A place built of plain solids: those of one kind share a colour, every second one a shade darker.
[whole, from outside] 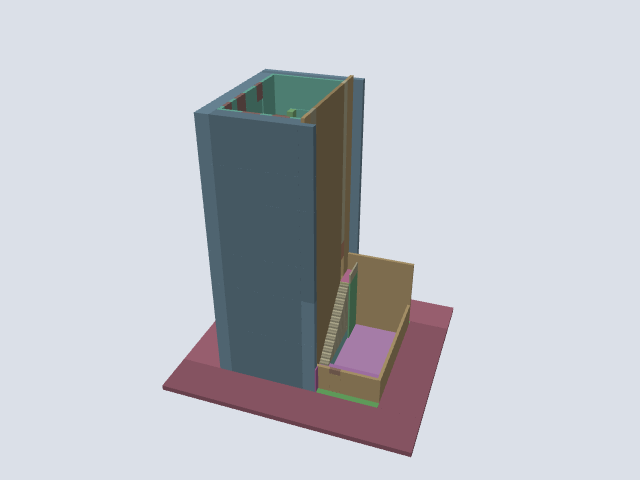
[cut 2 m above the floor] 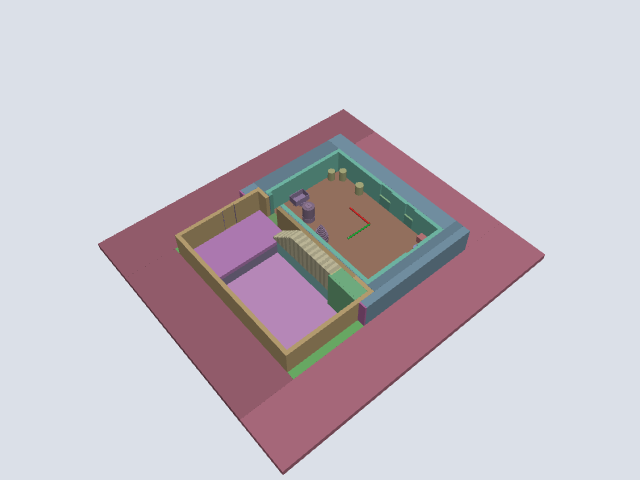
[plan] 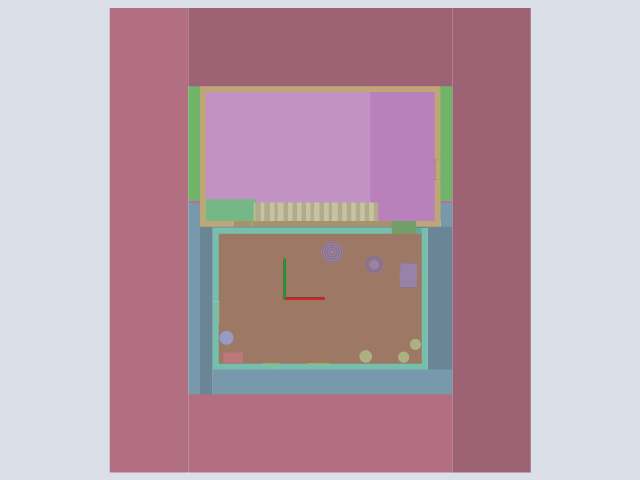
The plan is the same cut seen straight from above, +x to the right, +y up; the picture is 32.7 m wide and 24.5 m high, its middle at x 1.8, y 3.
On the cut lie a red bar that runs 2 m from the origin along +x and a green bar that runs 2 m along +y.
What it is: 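A harbour's pilots' and signal tower of tall halls, each with a gallery across one end; two of its long stairs turn on winders round a masonry block, nothing at the outer side of one of them; galleries' edges bare for a stretch and a bare quay over a dock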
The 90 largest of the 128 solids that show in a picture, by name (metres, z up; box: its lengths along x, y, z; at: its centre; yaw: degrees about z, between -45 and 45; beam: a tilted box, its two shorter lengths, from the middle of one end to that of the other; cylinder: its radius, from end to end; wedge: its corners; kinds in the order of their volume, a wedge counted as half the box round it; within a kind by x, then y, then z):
{
 "wall_fill_1": {"box": [0.6, 9.75, 5.68], "at": [-4.63, 0.0, 2.49]},
 "wall_fill_2": {"box": [0.6, 9.75, 4.63], "at": [-4.63, 0.0, 7.65]},
 "wall_fill_3": {"box": [0.6, 9.75, 3.37], "at": [-4.63, 0.0, 11.65]},
 "wall_fill_4": {"box": [0.6, 9.75, 5.28], "at": [-4.63, 0.0, 15.97]},
 "wall_fill_5": {"box": [0.6, 9.75, 2.88], "at": [-4.63, 0.0, 20.05]},
 "wall_fill_6": {"box": [0.6, 9.75, 4.11], "at": [-4.63, 0.0, 23.55]},
 "wall_fill_7": {"box": [0.66, 8.55, 5.68], "at": [-4.0, -0.6, 2.49]},
 "wall_fill_8": {"box": [0.66, 8.55, 4.11], "at": [-4.0, -0.6, 23.55]},
 "wall_fill_9": {"box": [9.13, 0.06, 5.68], "at": [0.9, 3.64, 2.49]},
 "wall_fill_10": {"box": [12.22, 1.26, 5.68], "at": [2.44, -4.24, 2.49]},
 "wall_fill_11": {"box": [12.22, 1.26, 4.63], "at": [2.44, -4.24, 7.65]},
 "wall_fill_12": {"box": [12.22, 1.26, 3.37], "at": [2.44, -4.24, 11.65]},
 "wall_fill_13": {"box": [12.22, 1.26, 5.28], "at": [2.44, -4.24, 15.97]},
 "wall_fill_14": {"box": [12.22, 1.26, 2.88], "at": [2.44, -4.24, 20.05]},
 "wall_fill_15": {"box": [12.22, 1.26, 4.11], "at": [2.44, -4.24, 23.55]},
 "wall_fill_16": {"box": [1.26, 7.29, 5.68], "at": [7.92, 0.03, 2.49]},
 "wall_fill_17": {"box": [1.26, 7.29, 4.63], "at": [7.92, 0.03, 7.65]},
 "wall_fill_18": {"box": [1.26, 7.29, 3.37], "at": [7.92, 0.03, 11.65]},
 "wall_fill_19": {"box": [1.26, 7.29, 5.28], "at": [7.92, 0.03, 15.97]},
 "wall_fill_20": {"box": [1.26, 7.29, 2.88], "at": [7.92, 0.03, 20.05]},
 "wall_fill_21": {"box": [1.26, 7.29, 4.11], "at": [7.92, 0.03, 23.55]},
 "wall_fill_22": {"box": [0.6, 1.2, 5.68], "at": [8.26, 4.27, 2.49]},
 "wall_fill_23": {"box": [0.6, 1.2, 4.63], "at": [8.26, 4.27, 7.65]},
 "wall_fill_24": {"box": [0.6, 1.2, 3.37], "at": [8.26, 4.27, 11.65]},
 "wall_fill_25": {"box": [0.6, 1.2, 5.28], "at": [8.26, 4.27, 15.97]},
 "wall_fill_26": {"box": [0.6, 1.2, 2.88], "at": [8.26, 4.27, 20.05]},
 "wall_fill_27": {"box": [0.6, 1.2, 4.11], "at": [8.26, 4.27, 23.55]},
 "ground_garden_1": {"box": [4.0, 23.72, 0.5], "at": [-6.93, 2.99, -0.27]},
 "ground_garden_2": {"box": [13.49, 4.0, 0.5], "at": [1.81, -6.87, -0.27]},
 "ground_garden_3": {"box": [13.49, 4.0, 0.5], "at": [1.81, 12.85, -0.27]},
 "ground_garden_4": {"box": [4.0, 23.72, 0.5], "at": [10.56, 2.99, -0.27]},
 "wall_yard_1": {"box": [0.3, 7.18, 4.24], "at": [-4.18, 7.26, 0.78]},
 "wall_yard_2": {"box": [0.3, 6.88, 4.68], "at": [-4.18, 7.41, 5.24]},
 "wall_yard_3": {"box": [1.71, 0.3, 27.29], "at": [-3.48, 3.82, 12.31]},
 "wall_yard_4": {"box": [0.96, 0.3, 7.02], "at": [-2.14, 3.82, 2.17]},
 "wall_yard_5": {"box": [12.29, 0.3, 4.02], "at": [1.81, 10.7, 0.67]},
 "wall_yard_6": {"box": [7.13, 0.3, 27.29], "at": [1.9, 3.82, 12.31]},
 "wall_yard_7": {"box": [1.26, 0.3, 27.29], "at": [7.33, 3.82, 12.31]},
 "wall_yard_8": {"box": [0.3, 2.39, 3.97], "at": [7.81, 4.87, 0.65]},
 "wall_yard_9": {"box": [0.3, 3.73, 3.97], "at": [7.81, 8.98, 0.65]},
 "wall_yard_10": {"box": [0.26, 1.05, 2.1], "at": [7.83, 6.59, 1.05]},
 "wall_1": {"box": [0.3, 2.4, 5.68], "at": [-3.52, -2.41, 2.49]},
 "wall_2": {"box": [0.3, 7.22, 4.11], "at": [-3.52, 0.0, 23.55]},
 "wall_3": {"box": [0.3, 3.77, 5.68], "at": [-3.52, 1.73, 2.49]},
 "wall_4": {"box": [2.58, 0.3, 5.68], "at": [-2.38, -3.46, 2.49]},
 "wall_5": {"box": [2.93, 0.3, 4.11], "at": [-2.2, -3.46, 23.55]},
 "wall_6": {"box": [1.49, 0.3, 5.68], "at": [0.47, -3.46, 2.49]},
 "wall_7": {"box": [9.13, 0.3, 5.68], "at": [0.9, 3.46, 2.49]},
 "wall_8": {"box": [2.23, 0.3, 4.11], "at": [1.6, -3.46, 23.55]},
 "wall_9": {"box": [5.01, 0.3, 5.68], "at": [4.79, -3.46, 2.49]},
 "wall_10": {"box": [0.94, 0.3, 4.11], "at": [4.79, -3.46, 23.55]},
 "wall_11": {"box": [0.6, 0.3, 5.68], "at": [6.99, 3.46, 2.49]},
 "wall_12": {"box": [0.3, 7.22, 5.68], "at": [7.14, 0.0, 2.49]},
 "wall_dock_quay_1": {"box": [3.3, 6.58, 1.29], "at": [6.01, 7.26, -0.94]},
 "floor_1": {"box": [10.37, 6.63, 0.35], "at": [1.81, 0.0, -0.18]},
 "step_1": {"box": [0.29, 0.94, 5.54], "at": [-1.36, 4.45, 2.72]},
 "step_2": {"box": [0.29, 0.95, 5.34], "at": [-1.13, 4.45, 2.62]},
 "step_3": {"box": [0.29, 0.95, 5.13], "at": [-0.9, 4.45, 2.52]},
 "step_4": {"box": [0.29, 0.95, 4.93], "at": [-0.67, 4.45, 2.41]},
 "step_5": {"box": [0.29, 0.95, 4.73], "at": [-0.44, 4.45, 2.31]},
 "step_6": {"box": [0.29, 0.95, 4.52], "at": [-0.21, 4.45, 2.21]},
 "step_7": {"box": [0.29, 0.95, 4.32], "at": [0.02, 4.45, 2.11]},
 "step_8": {"box": [0.29, 0.95, 4.12], "at": [0.25, 4.45, 2.01]},
 "step_9": {"box": [0.29, 0.95, 3.91], "at": [0.48, 4.45, 1.91]},
 "step_10": {"box": [0.29, 0.95, 3.71], "at": [0.71, 4.45, 1.8]},
 "step_11": {"box": [0.29, 0.95, 3.51], "at": [0.94, 4.45, 1.7]},
 "step_12": {"box": [0.29, 0.95, 3.3], "at": [1.17, 4.45, 1.6]},
 "step_13": {"box": [0.29, 0.95, 3.1], "at": [1.4, 4.45, 1.5]},
 "step_14": {"box": [0.29, 0.95, 2.9], "at": [1.64, 4.45, 1.4]},
 "step_15": {"box": [0.29, 0.95, 2.69], "at": [1.87, 4.45, 1.3]},
 "step_16": {"box": [0.29, 0.95, 2.49], "at": [2.1, 4.45, 1.19]},
 "step_17": {"box": [0.29, 0.95, 2.29], "at": [2.33, 4.45, 1.09]},
 "step_18": {"box": [0.29, 0.95, 2.08], "at": [2.56, 4.45, 0.99]},
 "step_19": {"box": [0.29, 0.95, 1.88], "at": [2.79, 4.45, 0.89]},
 "floor_dock_water_1": {"box": [8.4, 5.64, 0.35], "at": [0.17, 7.73, -1.41]},
 "wall_pier_out_1": {"box": [2.45, 0.94, 5.48], "at": [-2.8, 4.45, 2.69]},
 "wall_pier_out_2": {"box": [2.58, 0.16, 7.27], "at": [-2.74, 5.0, 2.05]},
 "wall_over_yard_1": {"box": [0.96, 0.3, 17.77], "at": [-2.14, 3.82, 17.07]},
 "wall_over_yard_2": {"box": [1.23, 0.3, 23.45], "at": [6.08, 3.82, 14.23]},
 "wall_dock_under_1": {"box": [8.39, 0.94, 1.59], "at": [0.17, 4.45, -0.79]},
 "floor_yard_1": {"box": [3.3, 6.58, 0.35], "at": [6.01, 7.26, -0.18]},
 "floor_quay_1": {"box": [0.6, 6.88, 0.5], "at": [-4.63, 7.41, -0.27]},
 "floor_quay_2": {"box": [0.6, 6.88, 0.5], "at": [8.26, 7.41, -0.27]},
 "wall_head_1": {"box": [1.23, 0.3, 1.45], "at": [-0.13, -3.46, 24.88]},
 "wall_head_2": {"box": [1.61, 0.3, 1.6], "at": [3.52, -3.46, 24.8]},
 "wall_head_3": {"box": [1.14, 0.3, 1.36], "at": [5.83, -3.46, 24.92]},
 "wall_over_door_1": {"box": [0.96, 0.66, 1.83], "at": [-2.14, 3.64, 9.05]},
 "winch_case_1": {"box": [0.8, 0.55, 2.22], "at": [1.23, 0.21, 22.94]},
 "store_buoy_1": {"cylinder": 0.46, "from": [4.56, 1.75, 0.42], "to": [4.56, 1.75, 1.38]},
 "floor_landing_out_1": {"box": [2.46, 0.95, 0.25], "at": [-2.8, 4.45, 5.56]}
}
